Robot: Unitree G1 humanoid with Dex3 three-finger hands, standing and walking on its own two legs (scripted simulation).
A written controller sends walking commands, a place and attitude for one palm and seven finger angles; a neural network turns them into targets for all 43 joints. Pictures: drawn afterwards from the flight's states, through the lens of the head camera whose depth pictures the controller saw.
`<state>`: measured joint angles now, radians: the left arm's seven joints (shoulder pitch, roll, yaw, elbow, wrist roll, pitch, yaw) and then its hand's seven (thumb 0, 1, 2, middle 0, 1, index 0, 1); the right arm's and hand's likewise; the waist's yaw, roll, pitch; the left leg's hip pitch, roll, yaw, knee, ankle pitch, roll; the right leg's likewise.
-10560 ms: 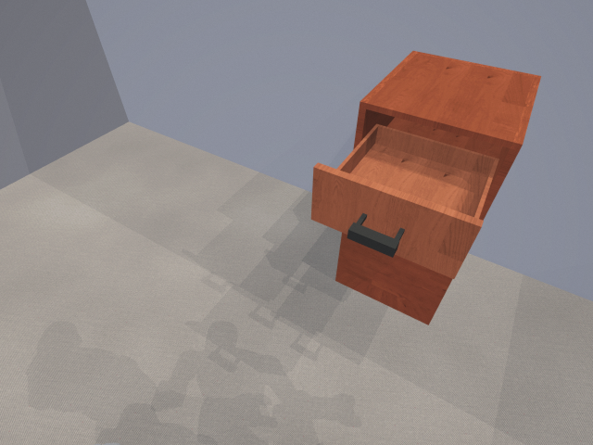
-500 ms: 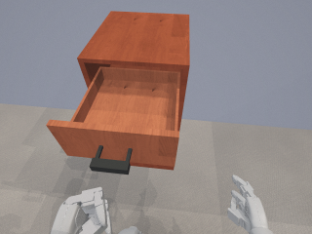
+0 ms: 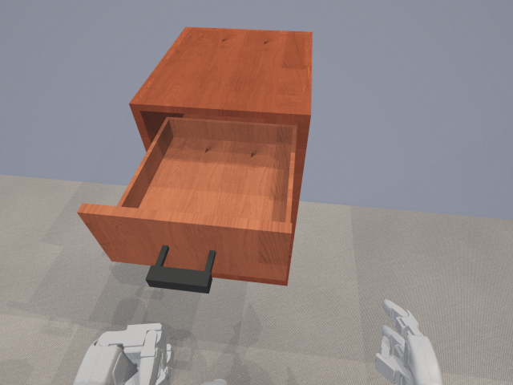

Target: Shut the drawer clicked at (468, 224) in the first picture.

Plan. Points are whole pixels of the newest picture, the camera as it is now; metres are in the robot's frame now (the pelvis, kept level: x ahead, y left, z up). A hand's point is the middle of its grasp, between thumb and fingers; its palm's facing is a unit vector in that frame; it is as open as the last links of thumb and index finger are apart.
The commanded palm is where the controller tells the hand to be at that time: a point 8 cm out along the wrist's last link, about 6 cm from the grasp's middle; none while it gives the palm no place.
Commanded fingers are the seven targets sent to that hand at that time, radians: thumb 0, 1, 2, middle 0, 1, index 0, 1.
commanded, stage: raise the hand and make a fist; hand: left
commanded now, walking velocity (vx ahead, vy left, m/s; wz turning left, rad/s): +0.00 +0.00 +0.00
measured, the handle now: (183, 266) +0.31 +0.15 +0.00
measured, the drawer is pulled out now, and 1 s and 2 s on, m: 0.29 0.29 0.29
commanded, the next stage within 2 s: bring the fist close to the handle in 0.18 s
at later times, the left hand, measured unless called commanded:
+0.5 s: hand (168, 382) +0.13 +0.11 +0.08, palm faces -0.05 -1.00 +0.01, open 3.3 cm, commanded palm +0.10 +0.17 +0.08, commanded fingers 0.00 0.90 0.90 -1.40 -1.60 -1.40 -1.60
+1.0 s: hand (190, 351) +0.17 +0.11 +0.03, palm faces -0.08 -1.00 +0.00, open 3.3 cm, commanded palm +0.15 +0.17 +0.03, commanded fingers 0.00 0.90 0.90 -1.40 -1.60 -1.40 -1.60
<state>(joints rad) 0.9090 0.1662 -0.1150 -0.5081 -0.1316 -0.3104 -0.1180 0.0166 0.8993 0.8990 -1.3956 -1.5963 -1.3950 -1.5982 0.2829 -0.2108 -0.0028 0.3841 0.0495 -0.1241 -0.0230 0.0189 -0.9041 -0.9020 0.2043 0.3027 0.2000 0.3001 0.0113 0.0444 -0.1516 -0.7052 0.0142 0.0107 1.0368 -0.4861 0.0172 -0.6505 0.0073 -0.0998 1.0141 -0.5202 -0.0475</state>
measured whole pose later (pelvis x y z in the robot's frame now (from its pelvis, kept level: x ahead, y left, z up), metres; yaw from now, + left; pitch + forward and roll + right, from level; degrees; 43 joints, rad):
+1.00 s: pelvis -0.01 +0.01 -0.03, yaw -1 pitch +16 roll -1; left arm 0.64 0.14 -0.15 -0.27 -0.07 -0.40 -0.04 0.02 0.90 0.90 -1.40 -1.60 -1.40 -1.60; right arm 0.24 -0.22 0.01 0.40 0.01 -0.11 0.00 0.02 -0.90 -0.90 0.20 0.30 0.20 0.30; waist -0.02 0.03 -0.17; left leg -0.94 0.02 0.02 1.21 -0.54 0.03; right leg -0.89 0.00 -0.09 1.19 -0.57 -0.04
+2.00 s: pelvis -0.01 +0.01 -0.05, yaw -1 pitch +19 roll -2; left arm 0.46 0.14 -0.17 -0.15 -0.05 -0.39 -0.02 0.02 0.90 0.90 -1.40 -1.60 -1.40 -1.60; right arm 0.22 -0.22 0.04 0.40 0.00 -0.06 0.00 0.02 -0.90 -0.90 0.21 0.30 0.20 0.30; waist -0.03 0.04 -0.19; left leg -1.05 0.02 0.00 1.28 -0.56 0.03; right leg -0.99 0.00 -0.11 1.25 -0.60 -0.04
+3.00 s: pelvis -0.02 +0.02 -0.04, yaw -1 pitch +19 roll -2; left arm -0.14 0.17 -0.07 0.36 -0.09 -0.39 0.02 0.02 0.75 0.90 -1.40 -1.60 -1.40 -1.60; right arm 0.22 -0.25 0.04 0.56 0.00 -0.03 0.01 0.01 -0.91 -0.90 0.20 0.30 0.20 0.30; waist -0.06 0.03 -0.14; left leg -1.04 0.01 0.02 1.22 -0.50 0.04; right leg -0.98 0.00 -0.09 1.19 -0.53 -0.03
